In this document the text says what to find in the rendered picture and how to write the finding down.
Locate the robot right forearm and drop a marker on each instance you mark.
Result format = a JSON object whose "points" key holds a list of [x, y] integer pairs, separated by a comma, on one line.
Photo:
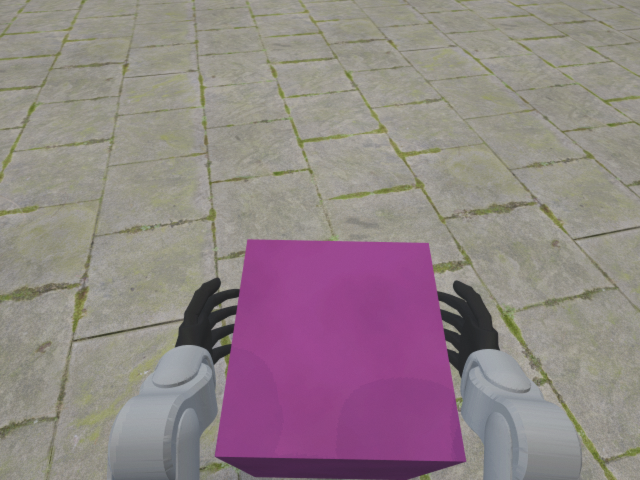
{"points": [[525, 437]]}

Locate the robot left forearm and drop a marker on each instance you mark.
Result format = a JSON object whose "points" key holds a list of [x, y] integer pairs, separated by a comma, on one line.
{"points": [[156, 434]]}

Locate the robot left hand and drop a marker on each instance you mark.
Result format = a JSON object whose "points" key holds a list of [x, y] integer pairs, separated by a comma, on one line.
{"points": [[199, 320]]}

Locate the carton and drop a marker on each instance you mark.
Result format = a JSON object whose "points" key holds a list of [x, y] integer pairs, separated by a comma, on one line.
{"points": [[338, 366]]}

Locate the robot right hand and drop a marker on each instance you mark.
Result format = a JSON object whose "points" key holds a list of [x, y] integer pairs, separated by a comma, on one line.
{"points": [[475, 327]]}

